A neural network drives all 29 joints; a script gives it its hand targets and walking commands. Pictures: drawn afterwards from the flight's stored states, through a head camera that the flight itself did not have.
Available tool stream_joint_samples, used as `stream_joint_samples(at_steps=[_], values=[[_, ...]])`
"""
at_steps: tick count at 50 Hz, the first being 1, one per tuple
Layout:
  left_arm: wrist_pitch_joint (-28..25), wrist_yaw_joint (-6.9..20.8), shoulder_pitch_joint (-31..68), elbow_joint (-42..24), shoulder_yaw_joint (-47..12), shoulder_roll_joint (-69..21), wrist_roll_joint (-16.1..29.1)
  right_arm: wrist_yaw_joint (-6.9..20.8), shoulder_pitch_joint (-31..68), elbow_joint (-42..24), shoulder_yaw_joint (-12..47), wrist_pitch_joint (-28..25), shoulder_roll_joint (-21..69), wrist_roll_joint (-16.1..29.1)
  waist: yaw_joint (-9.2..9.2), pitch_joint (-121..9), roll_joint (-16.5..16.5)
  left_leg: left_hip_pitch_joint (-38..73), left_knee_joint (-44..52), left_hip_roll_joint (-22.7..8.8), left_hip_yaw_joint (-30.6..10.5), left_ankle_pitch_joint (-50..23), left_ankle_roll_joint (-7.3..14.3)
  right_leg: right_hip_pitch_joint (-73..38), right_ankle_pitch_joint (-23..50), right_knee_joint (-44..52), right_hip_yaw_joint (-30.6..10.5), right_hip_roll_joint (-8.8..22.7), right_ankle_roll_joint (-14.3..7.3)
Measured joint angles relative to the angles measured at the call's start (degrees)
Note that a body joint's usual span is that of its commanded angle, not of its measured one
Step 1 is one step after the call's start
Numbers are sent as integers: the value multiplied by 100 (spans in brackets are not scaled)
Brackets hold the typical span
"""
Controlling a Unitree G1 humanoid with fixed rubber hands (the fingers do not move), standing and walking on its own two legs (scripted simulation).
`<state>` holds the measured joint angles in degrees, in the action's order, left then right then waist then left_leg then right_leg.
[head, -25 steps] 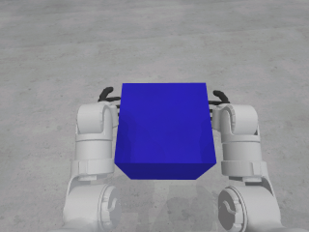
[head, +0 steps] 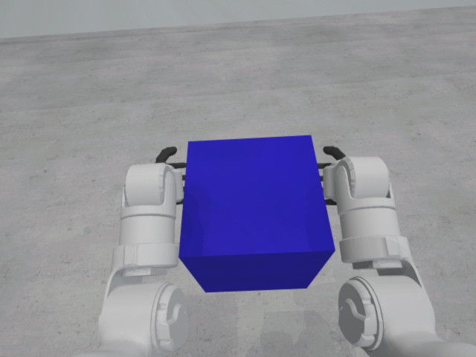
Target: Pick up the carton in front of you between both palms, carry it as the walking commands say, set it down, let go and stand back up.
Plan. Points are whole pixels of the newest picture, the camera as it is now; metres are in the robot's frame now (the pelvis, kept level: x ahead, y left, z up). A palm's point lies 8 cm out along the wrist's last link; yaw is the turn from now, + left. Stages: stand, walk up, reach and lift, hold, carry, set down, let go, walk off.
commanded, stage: carry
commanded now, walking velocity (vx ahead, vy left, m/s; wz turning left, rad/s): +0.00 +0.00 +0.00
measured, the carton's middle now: (252, 221) +0.38 +0.00 +0.02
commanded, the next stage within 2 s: hold in 1.06 s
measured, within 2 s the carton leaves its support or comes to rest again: neither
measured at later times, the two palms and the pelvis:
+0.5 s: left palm (159, 274) +0.26 +0.15 +0.07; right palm (350, 273) +0.25 -0.14 +0.06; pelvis -0.05 +0.01 +0.00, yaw +0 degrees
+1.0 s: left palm (146, 304) +0.22 +0.16 +0.05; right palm (352, 299) +0.22 -0.14 +0.05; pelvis -0.08 +0.01 +0.00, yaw +0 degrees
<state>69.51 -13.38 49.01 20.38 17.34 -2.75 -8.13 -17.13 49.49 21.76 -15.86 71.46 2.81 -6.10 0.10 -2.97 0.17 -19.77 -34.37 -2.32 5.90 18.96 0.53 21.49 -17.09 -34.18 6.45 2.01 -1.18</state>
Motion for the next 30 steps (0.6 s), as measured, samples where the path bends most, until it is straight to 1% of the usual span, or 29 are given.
stream_joint_samples(at_steps=[6,8,12,16,23,27,30], values=[[-336,42,-511,440,-22,-162,-162,218,-658,305,11,-342,167,-271,85,-250,-26,81,40,5,14,-50,15,-92,61,57,6,12,19],[-494,46,-774,466,-88,-219,-165,226,-978,251,76,-475,223,-286,103,-276,-36,140,41,6,21,-70,19,-153,84,62,5,18,24],[-813,95,-1204,306,-227,-304,-154,199,-1465,-37,236,-721,292,-264,94,-240,-49,214,37,7,32,-139,34,-235,169,81,6,25,28],[-1262,249,-1614,344,-286,-425,-369,351,-1825,27,287,-1138,376,-484,59,-411,-44,221,139,12,45,-266,50,-252,312,206,3,24,28],[-1998,364,-2366,385,-207,-712,-732,588,-2459,276,191,-1955,585,-857,11,-688,-12,256,263,23,58,-426,63,-293,482,347,-2,28,32],[-2453,554,-2632,494,-51,-822,-994,702,-2690,480,73,-2456,705,-1079,3,-746,-14,214,324,32,71,-529,74,-251,592,415,-13,32,32],[-2765,906,-2780,532,26,-779,-1111,873,-2862,516,3,-2798,755,-1176,6,-736,-16,156,358,39,83,-607,83,-190,673,447,-24,37,30]])
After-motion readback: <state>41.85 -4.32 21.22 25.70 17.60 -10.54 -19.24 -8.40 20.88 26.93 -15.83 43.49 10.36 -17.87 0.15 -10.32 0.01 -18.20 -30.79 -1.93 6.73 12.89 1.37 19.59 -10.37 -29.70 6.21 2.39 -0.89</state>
